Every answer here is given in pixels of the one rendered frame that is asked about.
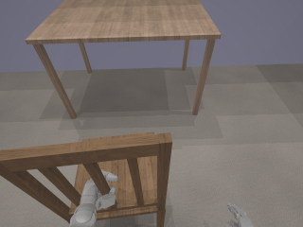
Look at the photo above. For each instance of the chair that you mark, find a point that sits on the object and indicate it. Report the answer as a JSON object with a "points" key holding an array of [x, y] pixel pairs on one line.
{"points": [[141, 162]]}

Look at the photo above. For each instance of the robot right hand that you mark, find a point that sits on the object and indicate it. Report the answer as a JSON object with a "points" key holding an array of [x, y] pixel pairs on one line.
{"points": [[240, 216]]}

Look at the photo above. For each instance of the table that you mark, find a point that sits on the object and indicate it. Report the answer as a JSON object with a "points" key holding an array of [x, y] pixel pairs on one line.
{"points": [[114, 21]]}

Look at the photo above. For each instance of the robot left hand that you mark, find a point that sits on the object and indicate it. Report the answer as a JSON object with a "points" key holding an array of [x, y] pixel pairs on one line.
{"points": [[91, 194]]}

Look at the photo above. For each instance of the robot left forearm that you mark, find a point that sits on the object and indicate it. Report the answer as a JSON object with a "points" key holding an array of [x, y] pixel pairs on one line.
{"points": [[85, 215]]}

